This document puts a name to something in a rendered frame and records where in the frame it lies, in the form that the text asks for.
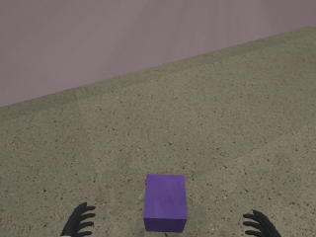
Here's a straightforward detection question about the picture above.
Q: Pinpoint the robot right hand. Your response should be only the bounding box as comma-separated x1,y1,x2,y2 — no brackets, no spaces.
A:
243,209,281,237

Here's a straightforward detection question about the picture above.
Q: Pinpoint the carton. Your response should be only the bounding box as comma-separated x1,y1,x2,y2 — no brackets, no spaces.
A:
143,174,188,233

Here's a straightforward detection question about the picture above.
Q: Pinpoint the robot left hand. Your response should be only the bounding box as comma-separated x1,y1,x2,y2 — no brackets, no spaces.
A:
60,201,96,237

